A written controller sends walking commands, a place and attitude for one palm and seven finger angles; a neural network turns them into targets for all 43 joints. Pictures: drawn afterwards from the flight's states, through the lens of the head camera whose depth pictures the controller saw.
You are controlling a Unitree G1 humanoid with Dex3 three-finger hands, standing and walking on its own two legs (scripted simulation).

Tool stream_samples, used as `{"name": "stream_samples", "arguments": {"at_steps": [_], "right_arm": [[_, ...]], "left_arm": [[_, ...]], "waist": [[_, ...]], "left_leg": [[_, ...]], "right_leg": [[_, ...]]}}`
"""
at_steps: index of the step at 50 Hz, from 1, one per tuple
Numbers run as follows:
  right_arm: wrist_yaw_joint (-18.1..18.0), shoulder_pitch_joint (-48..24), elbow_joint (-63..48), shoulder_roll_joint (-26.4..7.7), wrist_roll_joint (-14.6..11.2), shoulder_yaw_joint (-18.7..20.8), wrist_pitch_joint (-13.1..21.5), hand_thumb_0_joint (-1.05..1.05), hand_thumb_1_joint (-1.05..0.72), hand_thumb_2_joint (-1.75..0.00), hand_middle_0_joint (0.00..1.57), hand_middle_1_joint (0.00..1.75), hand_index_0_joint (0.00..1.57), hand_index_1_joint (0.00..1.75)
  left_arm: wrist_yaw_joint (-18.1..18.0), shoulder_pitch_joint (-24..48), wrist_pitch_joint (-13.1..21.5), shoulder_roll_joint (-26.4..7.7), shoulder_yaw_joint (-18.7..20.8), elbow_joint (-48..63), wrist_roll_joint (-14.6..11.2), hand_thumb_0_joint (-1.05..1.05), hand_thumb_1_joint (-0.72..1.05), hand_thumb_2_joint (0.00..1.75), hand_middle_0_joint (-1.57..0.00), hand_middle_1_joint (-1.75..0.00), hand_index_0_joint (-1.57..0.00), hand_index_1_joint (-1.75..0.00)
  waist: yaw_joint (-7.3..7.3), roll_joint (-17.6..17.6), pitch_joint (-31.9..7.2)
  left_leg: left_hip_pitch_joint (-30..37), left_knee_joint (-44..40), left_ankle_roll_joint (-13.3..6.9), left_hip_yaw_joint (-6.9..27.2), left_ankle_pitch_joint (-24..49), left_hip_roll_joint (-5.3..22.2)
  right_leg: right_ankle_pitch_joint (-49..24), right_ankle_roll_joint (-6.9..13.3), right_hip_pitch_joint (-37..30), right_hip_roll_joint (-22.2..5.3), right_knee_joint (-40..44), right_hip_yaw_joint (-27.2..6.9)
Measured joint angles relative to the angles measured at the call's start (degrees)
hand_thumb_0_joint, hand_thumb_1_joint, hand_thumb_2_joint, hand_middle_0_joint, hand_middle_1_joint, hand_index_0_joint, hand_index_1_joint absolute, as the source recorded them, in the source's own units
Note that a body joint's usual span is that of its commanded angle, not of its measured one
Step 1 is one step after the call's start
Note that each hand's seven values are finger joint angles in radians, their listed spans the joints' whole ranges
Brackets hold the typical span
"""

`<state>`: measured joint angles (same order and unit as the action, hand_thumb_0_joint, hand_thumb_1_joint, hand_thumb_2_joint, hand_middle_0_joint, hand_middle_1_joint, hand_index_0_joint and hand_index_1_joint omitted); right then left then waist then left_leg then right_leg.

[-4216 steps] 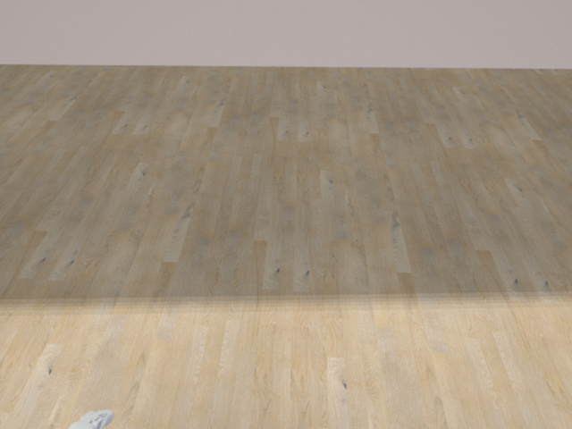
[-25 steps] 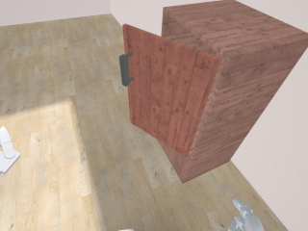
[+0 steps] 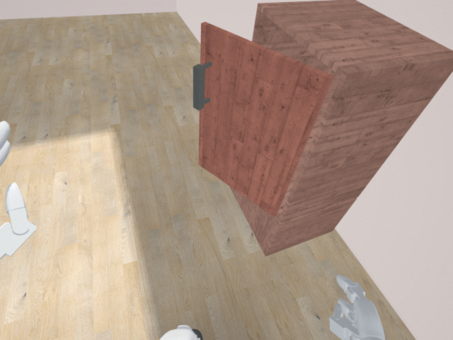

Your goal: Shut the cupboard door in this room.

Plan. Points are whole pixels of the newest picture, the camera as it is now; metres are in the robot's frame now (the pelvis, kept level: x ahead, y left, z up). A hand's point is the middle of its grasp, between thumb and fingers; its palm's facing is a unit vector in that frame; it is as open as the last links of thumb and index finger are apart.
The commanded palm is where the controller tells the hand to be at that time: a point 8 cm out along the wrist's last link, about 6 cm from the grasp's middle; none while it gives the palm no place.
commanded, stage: step back with the hand held close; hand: left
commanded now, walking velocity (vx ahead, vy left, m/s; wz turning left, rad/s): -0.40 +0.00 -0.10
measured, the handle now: (203, 85) +0.83 +0.11 +0.00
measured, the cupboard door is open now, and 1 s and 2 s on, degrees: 29 29 29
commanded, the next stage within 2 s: stop stepping back and stand still in 0.24 s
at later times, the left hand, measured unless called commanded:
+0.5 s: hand out of the picture +0.06 +0.34 +0.18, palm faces +0.49 -0.83 -0.26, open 7.5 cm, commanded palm -0.01 +0.36 +0.19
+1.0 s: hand out of the picture -0.07 +0.38 +0.19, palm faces +0.31 -0.88 -0.37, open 7.5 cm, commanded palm -0.14 +0.43 +0.19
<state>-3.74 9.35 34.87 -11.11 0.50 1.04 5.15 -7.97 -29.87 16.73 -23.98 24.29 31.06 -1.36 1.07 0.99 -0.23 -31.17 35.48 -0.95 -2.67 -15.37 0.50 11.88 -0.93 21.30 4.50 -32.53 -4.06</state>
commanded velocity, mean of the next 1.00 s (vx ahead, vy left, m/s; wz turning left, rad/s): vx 0.10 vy -0.11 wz -0.05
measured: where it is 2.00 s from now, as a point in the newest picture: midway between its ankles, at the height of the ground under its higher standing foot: outside the picture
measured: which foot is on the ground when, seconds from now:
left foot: down 0.00-0.30, up 0.32-0.42, down 0.44-0.66, up 0.68-0.88, down 0.90-1.00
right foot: down 0.00-0.08, up 0.10-0.28, down 0.30-0.44, up 0.46-0.70, down 0.72-0.90, up 0.92-1.00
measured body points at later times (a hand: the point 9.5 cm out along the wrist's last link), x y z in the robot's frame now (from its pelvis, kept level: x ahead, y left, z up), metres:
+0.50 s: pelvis -0.15 +0.07 +0.00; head -0.17 +0.12 +0.44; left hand +0.03 +0.38 +0.20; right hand +0.02 -0.16 -0.06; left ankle -0.02 +0.11 -0.72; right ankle -0.15 -0.10 -0.70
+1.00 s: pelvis -0.32 +0.15 +0.00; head -0.35 +0.20 +0.45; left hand -0.09 +0.42 +0.21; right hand -0.25 -0.11 -0.07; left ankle -0.25 +0.28 -0.72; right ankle -0.31 +0.04 -0.65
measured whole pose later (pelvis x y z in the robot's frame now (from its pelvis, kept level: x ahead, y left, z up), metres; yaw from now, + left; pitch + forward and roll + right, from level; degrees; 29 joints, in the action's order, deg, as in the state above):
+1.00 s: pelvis -0.32 +0.15 +0.00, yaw -9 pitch -3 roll -1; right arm -3.4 16.6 37.1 -9.2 0.9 0.1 3.4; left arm -8.7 -26.8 10.3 -25.3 25.9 28.0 -1.5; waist 4.1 4.2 -2.4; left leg -18.4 37.1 0.4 -3.6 -15.8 5.4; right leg 22.5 1.1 30.2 1.3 -65.2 2.0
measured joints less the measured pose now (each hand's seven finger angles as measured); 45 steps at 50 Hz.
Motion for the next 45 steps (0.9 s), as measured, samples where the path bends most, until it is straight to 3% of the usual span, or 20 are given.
{"name": "stream_samples", "arguments": {"at_steps": [4, 7, 11, 13, 15, 17, 19, 20, 21, 24, 26, 30, 33, 34, 36, 37, 38, 40, 42, 45], "right_arm": [[-0.28, 0.36, -1.44, -0.28, -0.42, 0.01, -0.76, 0.01, -0.9, -0.9, 0.2, 0.3, 0.2, 0.3], [-0.62, 0.63, -1.8, -0.24, -0.16, 0.57, -0.33, 0.01, -0.9, -0.9, 0.2, 0.3, 0.2, 0.3], [0.28, 1.43, -0.14, 0.68, -0.38, 1.04, 0.94, 0.01, -0.9, -0.9, 0.2, 0.3, 0.2, 0.3], [0.84, 1.2, 0.49, 0.96, -0.19, 0.84, 1.21, 0.01, -0.9, -0.9, 0.2, 0.3, 0.2, 0.3], [1.43, -0.19, 0.83, 1.23, 0.18, 0.44, 0.9, 0.01, -0.9, -0.9, 0.2, 0.3, 0.2, 0.3], [1.78, -1.14, 2.6, 1.06, 0.57, 0.13, 0.12, 0.01, -0.9, -0.9, 0.2, 0.3, 0.2, 0.3], [1.69, 0.36, 3.96, 1.45, 0.43, -0.62, -1.12, 0.01, -0.9, -0.9, 0.2, 0.3, 0.2, 0.3], [1.4, 1.36, 4.1, 1.71, 0.31, -1.13, -1.41, 0.01, -0.9, -0.9, 0.2, 0.3, 0.2, 0.3], [0.98, 2.28, 3.76, 1.72, 0.14, -1.61, -1.35, 0.01, -0.9, -0.9, 0.2, 0.3, 0.2, 0.3], [-0.09, 1.67, 2.56, 1.36, -0.32, -1.67, 0.3, 0.01, -0.9, -0.9, 0.2, 0.3, 0.21, 0.3], [0.38, 0.49, 2.08, 2.09, -0.22, -1.82, 0.94, 0.01, -0.9, -0.9, 0.2, 0.3, 0.2, 0.3], [2.19, 2.13, -0.21, 3.58, -0.04, -2.04, 0.59, 0.01, -0.9, -0.9, 0.2, 0.3, 0.2, 0.3], [2.28, 4.85, -1.97, 3.04, 0.45, -1.22, -0.28, 0.01, -0.9, -0.9, 0.2, 0.3, 0.2, 0.3], [2.18, 5.6, -2.49, 2.86, 0.08, -0.89, -0.43, 0.01, -0.9, -0.9, 0.2, 0.3, 0.2, 0.3], [1.96, 5.45, -2.69, 1.97, -0.62, -1.02, -0.52, 0.01, -0.9, -0.9, 0.2, 0.3, 0.2, 0.3], [1.79, 4.24, -1.18, 0.85, -0.24, -1.1, -0.96, 0.01, -0.9, -0.9, 0.2, 0.3, 0.2, 0.3], [1.68, 3.68, 0.6, 0.29, 0.11, -1.04, -1.84, 0.0, -0.9, -0.9, 0.2, 0.3, 0.2, 0.3], [1.25, 4.92, 3.09, 0.07, -0.01, -0.84, -3.27, 0.01, -0.9, -0.9, 0.2, 0.3, 0.2, 0.3], [0.26, 6.6, 4.33, -0.14, -0.09, -0.95, -3.82, 0.01, -0.9, -0.9, 0.2, 0.3, 0.2, 0.3], [-0.96, 8.09, 2.83, -1.87, 0.03, -1.22, -2.86, 0.01, -0.9, -0.9, 0.2, 0.3, 0.2, 0.3]], "left_arm": [[-0.09, -0.42, 0.5, -2.59, 1.68, -0.58, -0.17, 0.01, 0.88, 0.9, -0.21, -0.3, -0.21, -0.3], [0.35, 1.05, -0.62, -3.64, 3.12, -1.91, -0.52, 0.01, 0.88, 0.9, -0.21, -0.3, -0.21, -0.3], [-0.05, 1.08, -1.9, -4.73, 3.93, -0.57, -2.58, 0.01, 0.89, 0.9, -0.21, -0.3, -0.21, -0.3], [-0.5, 0.02, -2.18, -4.05, 3.8, 0.32, -3.33, 0.01, 0.89, 0.9, -0.21, -0.3, -0.21, -0.3], [-1.04, -0.56, -2.16, -3.27, 3.99, 1.23, -3.28, 0.01, 0.89, 0.9, -0.21, -0.3, -0.21, -0.3], [-1.46, 0.16, -1.97, -1.19, 2.07, 1.19, -1.81, 0.01, 0.89, 0.9, -0.21, -0.3, -0.21, -0.3], [-1.27, 1.05, -2.5, 0.51, -0.47, 0.47, -0.52, 0.01, 0.89, 0.9, -0.21, -0.3, -0.21, -0.3], [-1.09, 1.81, -2.98, 1.17, -1.29, 0.14, -0.25, 0.01, 0.89, 0.9, -0.21, -0.3, -0.21, -0.3], [-0.93, 2.96, -3.36, 1.68, -1.78, -0.27, -0.15, 0.01, 0.89, 0.9, -0.21, -0.3, -0.21, -0.3], [-0.88, 9.04, -4.14, 2.17, -1.56, -3.13, -0.25, 0.01, 0.89, 0.9, -0.21, -0.3, -0.21, -0.3], [-0.75, 9.3, -5.32, 1.45, 0.08, -4.23, -1.01, 0.01, 0.89, 0.9, -0.21, -0.3, -0.2, -0.3], [-0.23, 2.73, -8.48, -0.06, 0.61, -0.38, -2.02, 0.01, 0.89, 0.9, -0.21, -0.3, -0.2, -0.3], [0.1, -2.18, -9.83, -1.68, -1.06, 3.18, -2.49, 0.02, 0.89, 0.9, -0.21, -0.3, -0.2, -0.3], [0.06, -3.25, -10.1, -3.47, -0.84, 4.36, -2.4, 0.02, 0.89, 0.9, -0.21, -0.3, -0.2, -0.3], [-0.33, -4.44, -9.23, -7.11, 2.1, 6.94, -2.08, 0.01, 0.89, 0.9, -0.21, -0.3, -0.21, -0.3], [-0.35, -3.16, -8.15, -7.08, 2.78, 6.5, -2.0, 0.01, 0.89, 0.9, -0.21, -0.3, -0.21, -0.3], [-0.42, -1.18, -7.06, -6.89, 2.8, 4.72, -1.67, 0.01, 0.89, 0.9, -0.21, -0.3, -0.21, -0.3], [-0.8, 3.63, -6.71, -5.34, 1.55, -0.08, -1.06, 0.01, 0.88, 0.9, -0.21, -0.3, -0.21, -0.3], [-1.81, 7.23, -7.51, -2.09, 0.42, -3.53, -0.64, 0.01, 0.88, 0.9, -0.21, -0.3, -0.21, -0.3], [-3.14, 8.52, -8.42, 2.0, -0.63, -3.73, -0.62, 0.01, 0.89, 0.9, -0.21, -0.3, -0.21, -0.3]], "waist": [[0.85, -0.68, -0.46], [1.39, -2.81, 0.46], [0.45, -3.31, -0.46], [-0.34, -2.96, -1.64], [-1.88, -1.41, -1.82], [-3.82, -1.15, -0.84], [-5.33, 0.6, -2.13], [-5.74, 1.6, -2.93], [-5.71, 2.06, -3.58], [-3.47, 1.33, -1.26], [-1.77, 0.72, 0.4], [0.25, 0.05, 0.55], [0.9, -1.57, -1.02], [0.86, -0.74, -1.63], [-2.09, 4.01, -2.87], [-3.45, 3.65, -2.3], [-3.52, 3.12, -2.22], [-2.7, 2.97, -4.21], [-2.13, 3.38, -6.32], [-0.09, 2.13, -6.86]], "left_leg": [[-0.37, -1.96, -1.72, 0.06, 2.64, 0.19], [-0.31, -5.61, -3.52, -0.17, 7.99, 2.12], [-0.18, -11.67, -3.44, -4.68, 15.54, 5.24], [-1.05, -13.28, -2.5, -7.45, 16.92, 5.75], [-3.61, -10.54, 0.38, -9.92, 11.88, 5.55], [-5.14, -0.22, 3.09, -6.82, 2.32, 4.72], [-3.46, 9.31, 3.59, -3.71, -2.41, 2.55], [-0.82, 9.41, 3.58, -2.78, -3.01, 1.74], [2.75, 6.12, 3.47, -1.84, -2.52, 1.34], [4.05, 0.27, -2.36, -1.94, 8.17, 0.85], [4.98, -2.58, -3.25, -2.93, 9.62, 1.46], [9.27, -13.32, 0.35, -5.46, 9.65, 3.13], [10.32, -18.35, 5.39, -6.34, 6.15, 3.6], [7.68, -14.12, 6.81, -7.39, 0.35, 3.02], [-2.52, 10.04, 5.74, -5.73, -7.42, 0.26], [-5.43, 20.88, 5.03, -3.39, -8.16, 1.23], [-6.0, 26.76, 4.31, -1.42, -7.82, 2.19], [-3.85, 29.15, 3.14, 0.04, -7.69, 4.01], [1.4, 24.17, 2.06, 0.02, -9.93, 5.51], [12.59, 5.28, 0.64, 0.5, -12.56, 5.79]], "right_leg": [[1.41, -0.38, 0.56, 0.02, 0.67, 0.62], [8.8, 0.21, 2.25, 2.22, -9.42, 1.99], [16.75, 1.71, -2.54, 2.43, -13.67, 6.08], [18.77, 2.25, -6.9, 1.49, -8.37, 7.38], [15.84, 2.99, -9.47, -0.07, -0.91, 5.57], [8.77, 1.31, -8.47, -0.7, -1.76, 4.1], [8.01, -0.29, -8.56, -2.02, -1.33, 2.4], [7.67, -0.91, -8.45, -2.63, -0.81, 1.61], [7.39, -1.33, -7.9, -2.92, -0.82, 1.17], [11.55, -0.42, -4.14, -2.68, -6.73, 1.12], [15.66, 0.25, -1.04, -0.85, -15.06, 0.97], [15.73, 1.14, -0.29, 1.98, -21.34, 5.91], [19.02, 3.09, -6.91, 3.19, -11.32, 12.52], [19.4, 5.03, -9.91, 2.51, -5.41, 13.86], [13.12, 9.62, -10.38, -1.6, 2.92, 9.66], [6.85, 8.8, -7.75, -1.94, 0.37, 9.06], [5.24, 7.34, -6.42, -1.94, -2.09, 9.11], [7.34, 5.83, -5.4, -2.67, -3.65, 9.96], [10.26, 5.89, -4.21, -3.75, -4.12, 10.04], [15.07, 5.49, -0.25, -4.87, -8.64, 9.7]]}}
